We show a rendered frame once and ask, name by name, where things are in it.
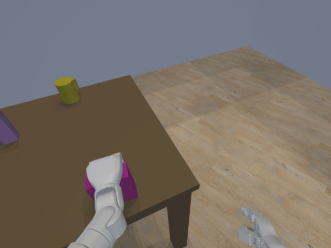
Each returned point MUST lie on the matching robot right forearm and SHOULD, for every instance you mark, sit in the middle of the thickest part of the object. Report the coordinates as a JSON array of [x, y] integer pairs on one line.
[[270, 241]]

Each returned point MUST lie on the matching table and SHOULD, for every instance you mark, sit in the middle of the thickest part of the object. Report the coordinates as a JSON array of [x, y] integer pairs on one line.
[[43, 201]]

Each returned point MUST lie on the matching sponge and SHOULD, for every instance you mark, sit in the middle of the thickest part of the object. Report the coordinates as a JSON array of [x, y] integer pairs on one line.
[[127, 184]]

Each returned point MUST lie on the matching robot left hand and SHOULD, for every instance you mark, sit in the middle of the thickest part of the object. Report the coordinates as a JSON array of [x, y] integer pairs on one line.
[[105, 170]]

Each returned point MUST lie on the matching robot left forearm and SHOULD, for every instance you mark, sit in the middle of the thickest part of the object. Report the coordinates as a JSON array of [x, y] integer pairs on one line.
[[108, 223]]

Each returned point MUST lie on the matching robot right hand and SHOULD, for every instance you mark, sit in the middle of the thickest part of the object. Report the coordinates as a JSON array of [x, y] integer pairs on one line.
[[262, 227]]

